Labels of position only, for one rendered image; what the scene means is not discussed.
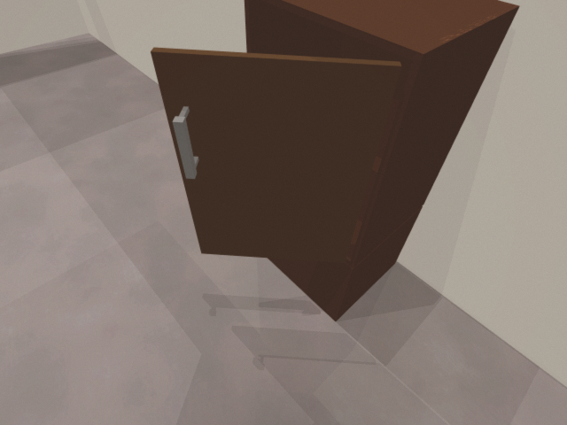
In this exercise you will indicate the cupboard door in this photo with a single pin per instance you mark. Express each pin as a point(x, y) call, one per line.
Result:
point(286, 146)

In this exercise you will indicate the handle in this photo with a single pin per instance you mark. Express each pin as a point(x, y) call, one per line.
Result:
point(183, 139)

